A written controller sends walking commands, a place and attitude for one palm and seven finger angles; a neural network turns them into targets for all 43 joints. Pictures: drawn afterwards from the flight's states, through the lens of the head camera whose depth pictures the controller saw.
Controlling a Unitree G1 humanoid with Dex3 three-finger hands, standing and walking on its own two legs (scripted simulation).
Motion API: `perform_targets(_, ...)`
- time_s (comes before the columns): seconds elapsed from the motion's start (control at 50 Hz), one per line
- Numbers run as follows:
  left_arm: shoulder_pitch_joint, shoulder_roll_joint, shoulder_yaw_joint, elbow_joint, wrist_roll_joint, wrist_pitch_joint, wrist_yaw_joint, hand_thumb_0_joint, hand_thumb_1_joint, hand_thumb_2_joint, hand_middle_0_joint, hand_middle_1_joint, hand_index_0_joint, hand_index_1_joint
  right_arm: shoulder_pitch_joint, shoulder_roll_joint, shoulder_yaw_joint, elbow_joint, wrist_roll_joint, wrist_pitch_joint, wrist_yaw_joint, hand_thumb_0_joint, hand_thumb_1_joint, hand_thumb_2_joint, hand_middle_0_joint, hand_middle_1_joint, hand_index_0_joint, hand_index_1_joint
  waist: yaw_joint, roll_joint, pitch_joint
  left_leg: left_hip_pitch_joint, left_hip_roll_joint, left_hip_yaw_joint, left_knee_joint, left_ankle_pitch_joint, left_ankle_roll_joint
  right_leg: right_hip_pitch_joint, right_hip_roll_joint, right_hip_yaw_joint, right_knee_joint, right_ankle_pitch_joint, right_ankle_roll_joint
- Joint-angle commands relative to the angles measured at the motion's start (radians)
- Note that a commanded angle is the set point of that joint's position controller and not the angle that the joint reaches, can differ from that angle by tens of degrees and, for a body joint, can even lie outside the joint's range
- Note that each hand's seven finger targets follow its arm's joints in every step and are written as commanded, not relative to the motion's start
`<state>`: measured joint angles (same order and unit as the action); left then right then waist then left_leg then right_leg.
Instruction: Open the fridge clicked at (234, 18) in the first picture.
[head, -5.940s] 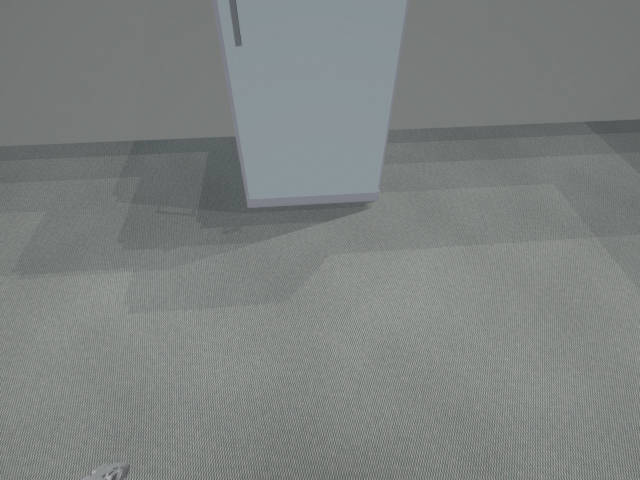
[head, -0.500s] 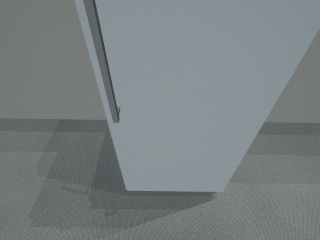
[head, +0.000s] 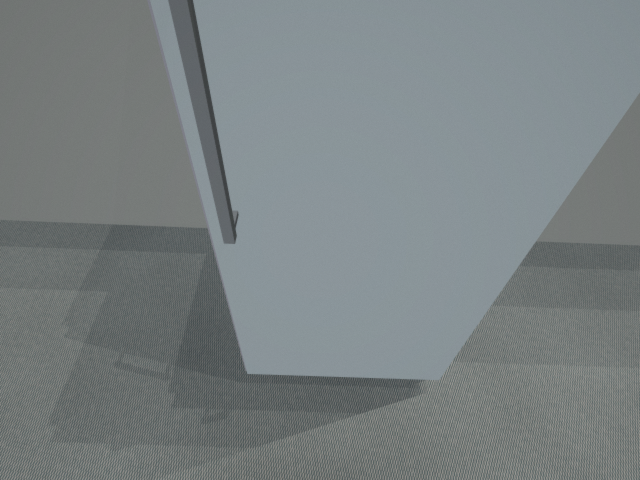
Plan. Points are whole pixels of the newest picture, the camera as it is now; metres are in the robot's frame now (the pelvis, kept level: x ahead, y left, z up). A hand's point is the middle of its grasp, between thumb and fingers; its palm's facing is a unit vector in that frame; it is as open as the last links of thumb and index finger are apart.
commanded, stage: look again from close up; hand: left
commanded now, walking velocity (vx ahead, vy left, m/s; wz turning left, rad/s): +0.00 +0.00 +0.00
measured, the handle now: (210, 116) +0.48 +0.18 +0.21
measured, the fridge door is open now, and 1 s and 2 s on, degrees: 0 0 0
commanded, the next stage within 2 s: raise the hand to about handle height in 0.96 s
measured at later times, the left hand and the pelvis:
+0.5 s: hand out of the picture +0.01 +0.17 -0.17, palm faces +0.01 -0.98 -0.21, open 7.4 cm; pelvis +0.00 -0.01 +0.00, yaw +0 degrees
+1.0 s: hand out of the picture +0.01 +0.16 -0.17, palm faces +0.02 -0.98 -0.20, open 7.4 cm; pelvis +0.00 -0.02 +0.00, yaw +0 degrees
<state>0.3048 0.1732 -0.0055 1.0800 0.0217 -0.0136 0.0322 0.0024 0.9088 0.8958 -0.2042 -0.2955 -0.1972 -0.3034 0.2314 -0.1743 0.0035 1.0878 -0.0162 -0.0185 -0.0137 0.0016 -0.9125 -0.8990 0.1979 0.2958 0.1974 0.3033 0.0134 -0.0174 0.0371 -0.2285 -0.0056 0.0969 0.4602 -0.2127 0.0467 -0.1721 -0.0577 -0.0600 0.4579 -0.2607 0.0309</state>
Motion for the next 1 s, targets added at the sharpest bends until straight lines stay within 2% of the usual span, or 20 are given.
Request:
perform_targets(0.0,0.049,0.11,0.021,-0.028,-0.001,-0.012,0.007,0.0,0.9,0.9,-0.2,-0.3,-0.2,-0.3,0.039,-0.114,-0.02,-0.029,0.005,-0.018,-0.006,0.0,-0.9,-0.9,0.2,0.3,0.2,0.3,-0.009,0.013,0.0,0.016,0.118,-0.132,-0.114,0.085,-0.007,-0.023,-0.062,0.074,-0.081,0.084,-0.051)
perform_targets(0.06,0.044,0.119,0.022,-0.03,-0.001,-0.013,0.007,0.0,0.9,0.9,-0.2,-0.3,-0.2,-0.3,0.036,-0.118,-0.02,-0.025,0.005,-0.019,-0.006,0.0,-0.9,-0.9,0.2,0.3,0.2,0.3,-0.005,0.014,-0.001,0.02,0.119,-0.131,-0.11,0.118,-0.005,-0.013,-0.066,0.071,-0.082,0.105,-0.051)
perform_targets(0.22,0.029,0.118,0.023,-0.026,-0.002,-0.007,0.005,0.0,0.9,0.9,-0.2,-0.3,-0.2,-0.3,0.037,-0.119,-0.018,-0.012,0.003,-0.015,-0.006,0.0,-0.9,-0.9,0.2,0.3,0.2,0.3,-0.004,0.035,0.031,0.0,0.121,-0.143,-0.153,0.026,-0.01,-0.023,-0.06,0.07,-0.094,0.046,-0.052)
perform_targets(0.24,0.032,0.119,0.023,-0.026,-0.001,-0.008,0.005,0.0,0.9,0.9,-0.2,-0.3,-0.2,-0.3,0.04,-0.115,-0.018,-0.011,0.004,-0.015,-0.006,0.0,-0.9,-0.9,0.2,0.3,0.2,0.3,-0.003,0.02,0.025,0.004,0.122,-0.141,-0.145,0.043,-0.008,-0.014,-0.059,0.07,-0.095,0.061,-0.051)
perform_targets(0.32,0.024,0.12,0.023,-0.027,-0.002,-0.009,0.004,0.0,0.9,0.9,-0.2,-0.3,-0.2,-0.3,0.042,-0.118,-0.02,-0.009,0.004,-0.015,-0.006,0.0,-0.9,-0.9,0.2,0.3,0.2,0.3,-0.007,0.018,0.023,0.01,0.118,-0.14,-0.146,0.041,-0.012,-0.025,-0.061,0.075,-0.099,0.051,-0.053)
perform_targets(0.38,0.027,0.123,0.026,-0.028,-0.003,-0.012,0.005,0.0,0.9,0.9,-0.2,-0.3,-0.2,-0.3,0.044,-0.116,-0.02,-0.007,0.004,-0.018,-0.006,0.0,-0.9,-0.9,0.2,0.3,0.2,0.3,-0.004,0.018,0.003,0.029,0.119,-0.134,-0.135,0.088,-0.01,-0.012,-0.065,0.076,-0.1,0.077,-0.054)
perform_targets(0.5,0.025,0.122,0.025,-0.023,-0.003,-0.013,0.005,0.0,0.9,0.9,-0.2,-0.3,-0.2,-0.3,0.043,-0.116,-0.019,0.0,0.005,-0.017,-0.007,0.0,-0.9,-0.9,0.2,0.3,0.2,0.3,-0.006,0.018,0.016,0.029,0.118,-0.132,-0.137,0.083,-0.013,-0.02,-0.064,0.081,-0.109,0.069,-0.055)
perform_targets(0.54,0.031,0.122,0.024,-0.02,-0.002,-0.014,0.005,0.0,0.9,0.9,-0.2,-0.3,-0.2,-0.3,0.044,-0.109,-0.019,0.001,0.006,-0.015,-0.007,0.0,-0.9,-0.9,0.2,0.3,0.2,0.3,-0.005,0.001,0.018,0.032,0.118,-0.125,-0.128,0.089,-0.013,-0.017,-0.066,0.081,-0.117,0.078,-0.055)
perform_targets(0.6,0.03,0.121,0.024,-0.019,-0.004,-0.014,0.004,0.0,0.9,0.9,-0.2,-0.3,-0.2,-0.3,0.042,-0.112,-0.02,0.002,0.004,-0.015,-0.007,0.0,-0.9,-0.9,0.2,0.3,0.2,0.3,-0.007,0.022,0.021,0.032,0.115,-0.125,-0.132,0.077,-0.016,-0.027,-0.067,0.085,-0.12,0.061,-0.058)
perform_targets(0.64,0.035,0.122,0.023,-0.019,-0.002,-0.015,0.004,0.0,0.9,0.9,-0.2,-0.3,-0.2,-0.3,0.042,-0.108,-0.02,0.003,0.005,-0.014,-0.007,0.0,-0.9,-0.9,0.2,0.3,0.2,0.3,-0.006,0.008,0.018,0.039,0.117,-0.126,-0.126,0.088,-0.015,-0.023,-0.065,0.084,-0.122,0.076,-0.057)
perform_targets(0.82,0.031,0.122,0.023,-0.014,-0.005,-0.014,0.002,0.0,0.9,0.9,-0.2,-0.3,-0.2,-0.3,0.036,-0.117,-0.019,0.005,0.004,-0.015,-0.008,0.0,-0.9,-0.9,0.2,0.3,0.2,0.3,-0.007,0.031,0.024,0.037,0.118,-0.128,-0.14,0.064,-0.019,-0.033,-0.063,0.087,-0.125,0.051,-0.058)
perform_targets(0.94,0.032,0.124,0.023,-0.014,-0.003,-0.016,0.002,0.0,0.9,0.9,-0.2,-0.3,-0.2,-0.3,0.034,-0.115,-0.019,0.006,0.004,-0.015,-0.009,0.0,-0.9,-0.9,0.2,0.3,0.2,0.3,-0.005,0.005,0.02,0.046,0.121,-0.127,-0.131,0.095,-0.017,-0.027,-0.062,0.09,-0.128,0.076,-0.058)
perform_targets(0.98,0.03,0.126,0.025,-0.016,-0.004,-0.017,0.002,0.0,0.9,0.9,-0.2,-0.3,-0.2,-0.3,0.029,-0.12,-0.021,0.006,0.004,-0.016,-0.009,0.0,-0.9,-0.9,0.2,0.3,0.2,0.3,-0.005,0.015,0.012,0.049,0.12,-0.125,-0.13,0.103,-0.019,-0.023,-0.065,0.09,-0.126,0.079,-0.058)
